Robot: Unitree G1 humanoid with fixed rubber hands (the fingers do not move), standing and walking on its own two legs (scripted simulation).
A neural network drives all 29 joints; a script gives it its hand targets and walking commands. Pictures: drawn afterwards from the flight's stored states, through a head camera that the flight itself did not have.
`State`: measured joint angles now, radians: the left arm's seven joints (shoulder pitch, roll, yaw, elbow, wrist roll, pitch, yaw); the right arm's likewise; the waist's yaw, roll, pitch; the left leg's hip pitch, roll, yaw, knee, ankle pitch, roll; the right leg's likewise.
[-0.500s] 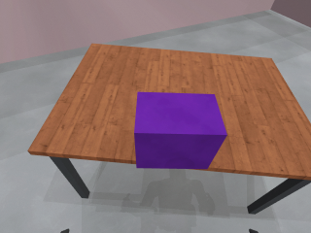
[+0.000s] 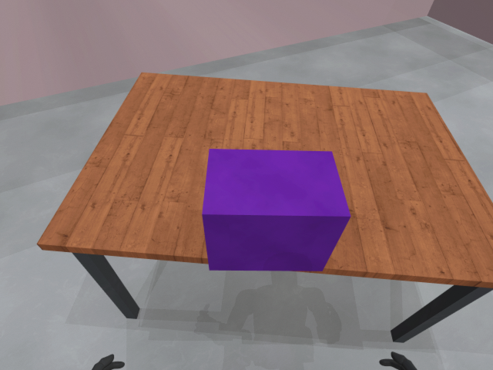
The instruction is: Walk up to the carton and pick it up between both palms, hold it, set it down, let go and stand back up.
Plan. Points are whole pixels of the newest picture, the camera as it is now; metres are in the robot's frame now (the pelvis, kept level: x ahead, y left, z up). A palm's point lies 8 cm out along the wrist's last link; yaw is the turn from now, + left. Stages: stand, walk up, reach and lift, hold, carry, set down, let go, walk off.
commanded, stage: stand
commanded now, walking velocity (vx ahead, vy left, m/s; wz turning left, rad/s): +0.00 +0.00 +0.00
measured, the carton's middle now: (268, 212) +0.43 -0.05 -0.04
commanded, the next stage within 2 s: none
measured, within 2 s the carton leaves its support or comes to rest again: neither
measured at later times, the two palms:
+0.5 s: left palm out of the picture +0.11 +0.25 -0.11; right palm out of the picture +0.10 -0.26 -0.09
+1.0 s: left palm out of the picture +0.11 +0.25 -0.11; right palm out of the picture +0.08 -0.26 -0.09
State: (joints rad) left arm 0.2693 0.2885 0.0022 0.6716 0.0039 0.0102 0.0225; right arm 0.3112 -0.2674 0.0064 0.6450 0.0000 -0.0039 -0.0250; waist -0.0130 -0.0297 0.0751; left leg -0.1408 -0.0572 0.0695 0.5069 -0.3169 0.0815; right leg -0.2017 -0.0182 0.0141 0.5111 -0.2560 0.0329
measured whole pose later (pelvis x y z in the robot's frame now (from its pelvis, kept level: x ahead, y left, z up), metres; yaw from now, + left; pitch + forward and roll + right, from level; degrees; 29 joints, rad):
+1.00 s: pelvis +0.00 +0.00 +0.00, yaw -1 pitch -3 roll -1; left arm 0.25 0.27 0.02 0.70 0.00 0.02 0.02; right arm 0.29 -0.24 -0.01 0.68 -0.01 -0.01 -0.02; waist -0.01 -0.03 0.07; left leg -0.15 -0.05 0.09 0.50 -0.32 0.08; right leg -0.21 -0.01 0.03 0.49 -0.24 0.03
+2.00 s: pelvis +0.00 +0.00 +0.00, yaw -2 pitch -2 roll +0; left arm 0.26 0.23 0.02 0.80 0.02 0.01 0.03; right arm 0.31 -0.22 -0.02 0.78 0.00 -0.01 -0.03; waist -0.01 -0.02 0.05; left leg -0.13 -0.04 0.10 0.47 -0.30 0.07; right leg -0.21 0.00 0.05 0.48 -0.23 0.02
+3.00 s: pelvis -0.01 -0.06 +0.01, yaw -1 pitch -2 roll +0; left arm 0.30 0.19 -0.02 1.03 0.00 -0.01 0.04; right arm 0.35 -0.19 0.00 1.03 0.00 -0.01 -0.04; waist 0.00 0.01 0.03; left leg -0.12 0.02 0.06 0.41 -0.25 0.00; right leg -0.19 0.06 0.00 0.42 -0.19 -0.05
